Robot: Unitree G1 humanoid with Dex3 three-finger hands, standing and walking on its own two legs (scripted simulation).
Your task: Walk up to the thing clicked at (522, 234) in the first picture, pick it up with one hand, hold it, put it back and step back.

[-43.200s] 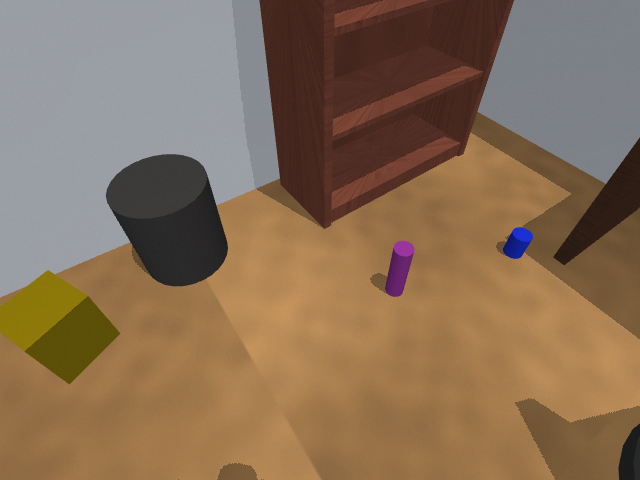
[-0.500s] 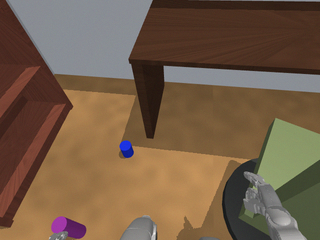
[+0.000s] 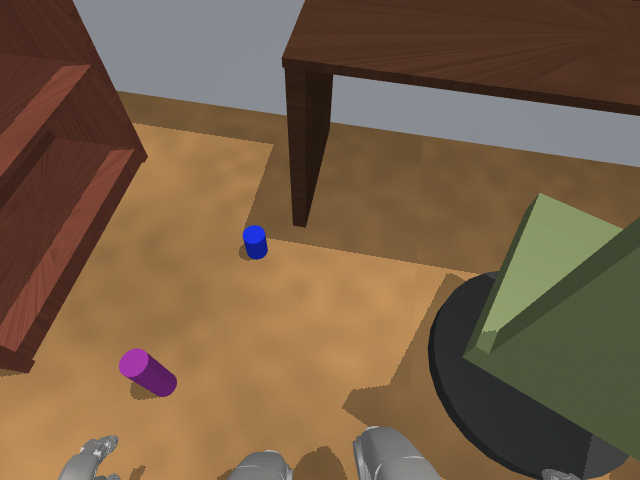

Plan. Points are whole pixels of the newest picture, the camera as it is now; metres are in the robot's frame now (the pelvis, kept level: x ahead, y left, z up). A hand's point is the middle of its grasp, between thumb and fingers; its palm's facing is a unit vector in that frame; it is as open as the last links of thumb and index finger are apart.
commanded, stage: step back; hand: left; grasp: from above
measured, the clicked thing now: (255, 242) +0.84 +0.25 -0.71
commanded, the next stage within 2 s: stand in 1.64 s
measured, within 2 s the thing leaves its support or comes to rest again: neither
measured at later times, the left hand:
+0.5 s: hand out of the picture -0.03 +0.27 -0.13, palm faces -0.02 -0.90 -0.43, open 7.4 cm
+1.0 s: hand out of the picture -0.21 +0.25 -0.14, palm faces +0.01 -0.93 -0.37, open 7.4 cm
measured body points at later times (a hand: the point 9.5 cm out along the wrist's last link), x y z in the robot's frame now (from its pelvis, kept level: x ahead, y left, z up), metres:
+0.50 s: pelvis -0.18 +0.00 -0.01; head -0.13 -0.01 +0.43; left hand -0.03 +0.31 -0.10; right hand -0.12 -0.32 -0.14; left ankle -0.21 +0.13 -0.73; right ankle -0.09 -0.13 -0.73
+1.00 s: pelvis -0.23 -0.01 +0.01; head -0.22 -0.03 +0.45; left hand -0.21 +0.30 -0.11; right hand -0.14 -0.33 -0.12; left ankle -0.21 +0.12 -0.69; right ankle -0.24 -0.13 -0.73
